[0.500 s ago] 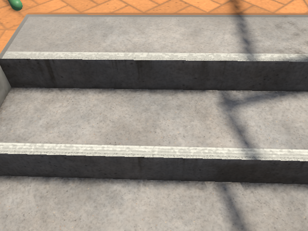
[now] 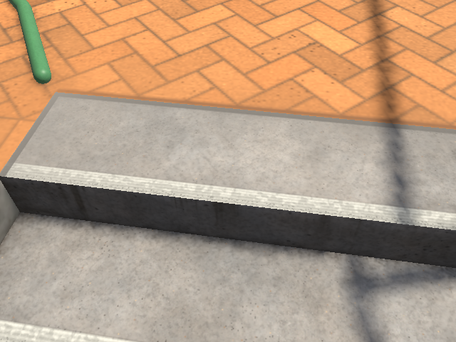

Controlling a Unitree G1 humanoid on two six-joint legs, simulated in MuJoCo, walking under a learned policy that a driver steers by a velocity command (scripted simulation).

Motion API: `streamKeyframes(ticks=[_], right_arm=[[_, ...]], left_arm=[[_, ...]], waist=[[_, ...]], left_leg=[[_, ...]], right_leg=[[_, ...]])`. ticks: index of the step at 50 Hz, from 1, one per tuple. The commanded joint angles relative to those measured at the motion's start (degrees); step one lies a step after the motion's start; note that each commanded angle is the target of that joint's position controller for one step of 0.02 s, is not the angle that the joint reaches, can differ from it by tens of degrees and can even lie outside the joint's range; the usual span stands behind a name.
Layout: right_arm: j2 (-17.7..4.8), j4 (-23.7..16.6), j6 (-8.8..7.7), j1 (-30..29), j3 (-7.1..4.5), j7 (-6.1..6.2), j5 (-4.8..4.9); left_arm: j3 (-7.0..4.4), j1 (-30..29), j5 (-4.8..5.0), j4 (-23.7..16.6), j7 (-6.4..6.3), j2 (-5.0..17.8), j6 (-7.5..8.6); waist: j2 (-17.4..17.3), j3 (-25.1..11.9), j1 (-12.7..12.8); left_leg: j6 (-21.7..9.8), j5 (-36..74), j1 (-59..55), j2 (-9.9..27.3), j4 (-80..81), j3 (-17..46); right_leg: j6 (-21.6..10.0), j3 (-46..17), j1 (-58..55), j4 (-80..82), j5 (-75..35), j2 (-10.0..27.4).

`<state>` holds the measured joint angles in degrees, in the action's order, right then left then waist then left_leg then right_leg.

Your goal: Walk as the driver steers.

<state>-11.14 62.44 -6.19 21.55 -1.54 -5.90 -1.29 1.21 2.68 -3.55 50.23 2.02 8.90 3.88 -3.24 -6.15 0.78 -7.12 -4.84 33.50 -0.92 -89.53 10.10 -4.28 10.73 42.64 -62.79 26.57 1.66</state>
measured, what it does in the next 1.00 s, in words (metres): climbs, turning left: left foot, then right foot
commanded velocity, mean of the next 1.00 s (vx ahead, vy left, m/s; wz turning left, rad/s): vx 0.08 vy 0.00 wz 0.29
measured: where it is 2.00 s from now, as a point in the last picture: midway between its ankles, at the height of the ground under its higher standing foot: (177, 327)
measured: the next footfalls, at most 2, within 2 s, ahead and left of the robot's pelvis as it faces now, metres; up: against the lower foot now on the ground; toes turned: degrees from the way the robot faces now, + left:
left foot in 0.38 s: +0.23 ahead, +0.15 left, +0.00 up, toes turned +14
right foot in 0.78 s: +0.18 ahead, -0.10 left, +0.00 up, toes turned +13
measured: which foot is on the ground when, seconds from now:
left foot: up 0.00-0.36, down 0.38-1.00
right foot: down 0.00-0.40, up 0.42-0.76, down 0.78-1.00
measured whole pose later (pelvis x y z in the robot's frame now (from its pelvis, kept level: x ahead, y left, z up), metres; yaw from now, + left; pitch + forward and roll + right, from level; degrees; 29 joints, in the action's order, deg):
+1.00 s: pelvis +0.16 +0.00 +0.08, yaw +17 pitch +2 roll +0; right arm -9.5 45.9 -1.9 3.9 -2.0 -1.5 -0.7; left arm -1.6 12.0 -1.0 49.7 2.3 8.0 4.1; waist -0.9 -1.9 1.0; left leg -0.1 -9.0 22.2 -1.4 -29.5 1.6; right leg -0.5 3.5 12.4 -32.1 21.4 1.0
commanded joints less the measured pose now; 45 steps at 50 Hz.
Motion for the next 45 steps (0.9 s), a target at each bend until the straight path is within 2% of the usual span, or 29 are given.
streamKeyframes(ticks=[1,2,4,5,7,9,10,12,15,18,19,20,21,22,23,24,25,26,27,28,30,33,34,36,39,40,41,43,45], right_arm=[[3.05,-6.38,0.25,-5.4,0.8,2.19,-0.16],[4.97,-6.71,1.22,-4.79,1.28,2.42,-0.23],[3.99,-8.43,1.84,-6.79,1.54,2.46,-0.51],[3.11,-9.42,1.87,-8.74,1.4,1.49,0.41],[0.24,-8.52,1.79,-9.09,0.65,-0.46,-0.23],[-3.29,-9.49,1.2,-11.47,-0.29,-1.02,-0.21],[-3.15,-9.81,1.5,-12.0,-0.28,-1.12,-0.16],[-2.74,-13.25,2.08,-15.47,0.05,-0.5,-0.37],[-4.06,-14.72,3.25,-15.69,-0.47,0.75,-0.23],[-4.32,-12.88,2.94,-8.39,-1.3,3.32,-0.28],[-6.33,-12.35,1.8,-7.03,-2.62,5.21,-0.14],[-9.05,-13.28,1.23,-5.54,-3.87,7.87,-1.83],[-17.93,-13.76,1.18,-1.25,-6.04,9.69,-1.4],[-17.31,-13.19,0.56,0.87,-6.67,8.36,-1.19],[-15.44,-9.71,0.09,3.92,-6.78,7.3,-2.54],[-12.52,-10.05,0.54,-0.84,-6.13,6.66,-1.42],[-7.34,-12.4,1.14,-8.21,-4.07,5.92,-0.1],[-4.4,-13.68,1.8,-13.44,-2.66,5.23,0.78],[-3.61,-16.05,2.23,-17.16,-1.83,4.97,0.11],[-5.84,-19.14,2.39,-20.06,-2.18,5.22,-0.52],[-7.6,-23.05,1.76,-21.27,-2.34,5.28,-0.15],[-6.49,-26.38,0.36,-21.57,-1.34,4.48,1.03],[-6.74,-27.46,-0.06,-23.41,-1.28,4.27,1.64],[-8.66,-24.6,0.35,-17.47,-2.4,3.72,3.02],[-4.94,-19.22,3.2,-9.35,-0.88,0.02,4.91],[-2.02,-18.87,3.89,-7.03,-0.16,-0.67,3.83],[-0.61,-19.6,4.31,-6.26,-0.31,-0.32,2.46],[-4.76,-22.44,4.54,-19.17,-1.53,0.84,1.41],[-6.85,-22.11,4.24,-22.15,-2.6,2.31,2.04]], left_arm=[[0.14,6.28,0.13,6.2,-0.38,-3.19,0.47],[0.67,1.9,0.47,5.95,-0.9,-5.14,0.96],[-0.16,-0.67,-0.28,5.4,-2.3,-3.35,2.17],[-1.57,-1.41,-0.79,3.57,-2.31,0.47,2.26],[-1.65,-1.46,-1.44,1.6,-2.7,2.55,3.29],[-2.13,4.43,-1.91,2.13,-3.5,5.37,3.68],[-2.3,6.72,-2.07,2.71,-3.51,6.91,3.44],[-3.62,3.52,-1.89,0.27,-3.8,11.18,3.32],[-5.96,2.9,0.21,-1.22,-2.36,15.23,3.89],[-7.36,1.51,1.05,-2.78,-1.02,14.63,3.14],[-6.93,6.12,1.01,-1.33,-0.25,11.78,2.23],[-5.85,11.16,0.33,-0.68,1.16,6.94,1.05],[-3.79,18.7,-0.21,-4.23,1.78,-0.31,0.41],[-4.19,14.76,2.03,-6.4,1.71,3.32,-0.02],[-4.81,1.69,1.96,-7.19,2.21,5.35,-0.59],[-5.53,1.62,1.87,-7.23,1.17,7.33,-1.06],[-6.34,4.14,1.14,-6.22,0.1,9.23,-1.17],[-5.23,5.1,-0.03,-6.83,-0.35,6.26,-1.02],[-4.54,6.0,-0.02,-7.08,-0.35,4.61,-1.14],[-4.41,7.22,0.48,-6.9,0.03,4.66,-1.37],[-4.98,9.7,1.77,-5.54,0.47,7.24,-1.65],[-5.91,11.58,1.08,-4.71,-0.17,9.55,-1.95],[-5.96,12.64,0.84,-4.57,-0.28,8.66,-2.21],[-5.02,9.82,1.84,-4.98,0.24,5.09,-3.05],[-4.09,9.95,3.74,-4.97,0.53,4.59,-1.76],[-4.42,9.25,3.27,-5.52,0.23,6.77,-0.38],[-4.86,2.81,2.97,-7.06,1.49,8.44,0.98],[-4.56,0.58,3.1,-6.69,4.47,5.44,2.31],[-4.27,-0.54,4.11,-7.61,5.49,4.76,2.75]], waist=[[1.75,-4.7,-1.94],[2.3,-2.87,-4.63],[2.1,-3.62,-7.3],[3.01,-3.89,-6.98],[4.68,-2.04,-7.15],[4.32,-2.14,-4.74],[5.42,-2.71,-4.07],[4.83,-2.27,-4.03],[8.32,0.17,-4.1],[6.78,0.76,-5.54],[5.19,-1.8,-4.28],[-0.41,-6.87,-2.67],[-14.82,-18.3,2.48],[-10.15,-16.45,-3.31],[-2.47,-5.86,-8.94],[-1.89,-4.43,-6.62],[1.48,-4.07,-2.2],[3.2,-2.74,1.69],[3.8,-3.28,3.61],[1.75,-5.39,3.26],[1.1,-8.07,1.83],[1.56,-7.55,2.15],[1.34,-5.94,3.36],[-1.97,-2.83,0.09],[-0.66,-3.37,-1.21],[1.12,-6.51,-3.03],[6.03,-6.34,-7.67],[5.82,0.13,-4.68],[6.2,1.89,-3.52]], left_leg=[[-3.85,-4.28,21.22,2.16,-19.96,3.53],[-4.2,-8.35,21.08,2.93,-16.25,3.62],[-2.84,-9.2,21.76,4.39,-11.92,-0.13],[-1.24,-7.24,18.58,5.35,-9.38,-4.19],[1.58,-2.26,14.54,6.62,-5.4,-7.2],[3.15,0.25,18.15,6.17,-2.81,-7.63],[3.18,-0.49,18.37,6.11,-0.81,-9.93],[3.4,-0.62,11.08,7.58,15.54,-12.01],[5.73,-3.88,1.84,5.38,35.24,-12.97],[6.39,2.95,-3.03,0.81,59.98,-16.7],[4.33,9.22,-11.57,-3.62,67.64,-17.29],[-1.35,35.31,-22.5,-0.07,65.11,-10.61],[-19.7,67.43,-44.36,15.93,61.79,10.15],[-22.93,53.54,-48.6,23.88,68.65,24.52],[-15.31,37.78,-41.75,20.13,67.61,18.16],[-12.5,29.35,-33.66,18.36,67.55,12.44],[-11.44,27.42,-23.71,17.27,69.23,8.83],[-10.62,22.15,-13.18,15.19,70.64,6.76],[-9.73,18.17,-7.42,13.17,71.54,4.14],[-10.65,20.5,-5.05,12.12,72.09,2.32],[-10.45,21.44,-5.51,11.66,71.7,0.39],[-6.7,19.65,-6.95,9.21,67.68,-2.93],[-4.78,18.6,-5.31,7.44,67.13,-5.01],[-6.51,19.46,-11.7,10.24,65.57,-0.09],[-5.68,8.69,-21.81,14.56,62.9,10.21],[-0.23,1.81,-22.16,10.23,60.36,7.07],[4.42,-3.61,-22.25,4.62,59.49,-1.94],[6.7,-6.64,-20.24,1.8,58.01,-7.72],[6.96,-5.45,-14.79,1.97,60.13,-6.71]], right_leg=[[-11.0,-29.52,-21.47,34.32,-35.88,18.1],[-9.3,-23.2,-18.47,36.47,-37.11,16.47],[-7.83,-12.25,-17.27,39.42,-39.09,13.75],[-8.11,-5.38,-16.4,42.58,-39.44,11.68],[-7.34,0.14,-14.95,46.06,-42.69,9.76],[-7.01,1.58,-23.15,46.43,-50.08,10.94],[-7.08,3.43,-27.24,45.55,-53.08,10.6],[-5.74,7.15,-29.45,46.53,-54.0,10.09],[-7.66,5.09,-35.86,44.06,-66.48,14.62],[-6.4,4.43,-48.18,33.46,-68.05,16.14],[-3.9,4.01,-46.59,25.93,-62.92,13.43],[0.45,3.73,-39.74,14.62,-45.72,10.0],[7.74,4.66,-20.45,-0.71,5.73,1.49],[8.76,-6.69,-6.12,-17.64,17.52,-4.29],[6.87,-13.25,6.96,-31.35,12.91,-2.33],[4.96,-14.76,9.34,-37.94,7.23,0.03],[3.15,-16.12,5.8,-38.28,2.15,1.89],[1.96,-16.69,1.17,-35.68,-0.93,3.01],[2.31,-16.0,-2.67,-34.45,-3.51,2.84],[3.96,-13.62,-4.71,-38.46,-4.11,1.11],[8.62,-12.41,-6.85,-40.23,-5.93,0.32],[14.16,-12.05,-12.69,-20.26,-10.49,3.14],[15.2,-10.21,-18.61,-5.48,-10.29,3.84],[15.94,-7.83,-21.04,15.44,-0.5,3.12],[12.08,-9.53,-25.64,39.94,-19.3,2.77],[6.73,-11.96,-28.44,34.28,-27.53,4.34],[0.84,-12.54,-25.78,33.15,-28.33,4.6],[-1.18,-15.04,-18.01,37.78,-14.16,5.74],[-0.02,-16.62,-22.18,37.69,-13.62,6.59]])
